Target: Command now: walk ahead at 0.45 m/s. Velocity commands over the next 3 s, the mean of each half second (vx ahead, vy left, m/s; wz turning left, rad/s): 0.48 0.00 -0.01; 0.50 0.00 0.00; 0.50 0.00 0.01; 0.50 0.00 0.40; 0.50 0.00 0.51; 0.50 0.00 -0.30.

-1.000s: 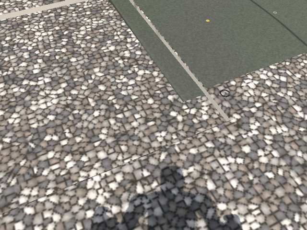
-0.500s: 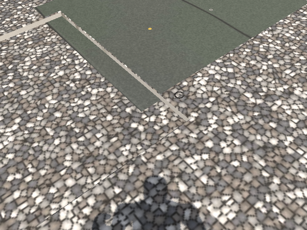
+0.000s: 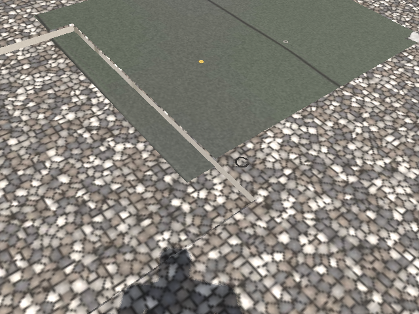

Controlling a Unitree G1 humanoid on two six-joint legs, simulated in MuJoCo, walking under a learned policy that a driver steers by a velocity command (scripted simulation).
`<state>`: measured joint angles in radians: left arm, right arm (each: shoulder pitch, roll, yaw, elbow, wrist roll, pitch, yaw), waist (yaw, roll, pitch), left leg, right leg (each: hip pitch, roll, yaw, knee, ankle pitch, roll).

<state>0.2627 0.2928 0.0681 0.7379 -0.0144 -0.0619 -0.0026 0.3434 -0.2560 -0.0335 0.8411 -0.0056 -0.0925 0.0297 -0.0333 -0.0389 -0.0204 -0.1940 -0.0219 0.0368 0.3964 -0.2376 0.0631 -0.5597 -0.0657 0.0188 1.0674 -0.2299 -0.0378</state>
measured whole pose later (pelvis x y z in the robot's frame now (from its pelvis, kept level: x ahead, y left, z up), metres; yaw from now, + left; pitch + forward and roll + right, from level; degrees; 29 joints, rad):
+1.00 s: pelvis +0.56 +0.02 -0.01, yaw +0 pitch +2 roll +0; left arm 0.28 0.30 0.05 0.83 -0.02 -0.08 -0.01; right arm 0.22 -0.28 -0.05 0.75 0.00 -0.09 0.04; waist 0.00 -0.02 0.03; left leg -0.35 -0.03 0.05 0.51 -0.18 0.06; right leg -0.42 -0.03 0.03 1.18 -0.39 -0.05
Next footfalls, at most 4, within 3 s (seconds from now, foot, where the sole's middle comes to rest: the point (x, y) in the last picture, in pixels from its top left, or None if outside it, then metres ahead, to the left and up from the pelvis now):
0.34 right None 0.37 -0.14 -0.78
0.86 left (167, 273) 0.65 0.10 -0.78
1.38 right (234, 202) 0.96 -0.15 -0.80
1.86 left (169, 158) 1.21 0.12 -0.83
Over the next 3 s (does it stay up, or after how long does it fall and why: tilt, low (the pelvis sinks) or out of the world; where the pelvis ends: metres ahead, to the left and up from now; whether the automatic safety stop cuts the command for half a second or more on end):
stays up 1.53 0.19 -0.06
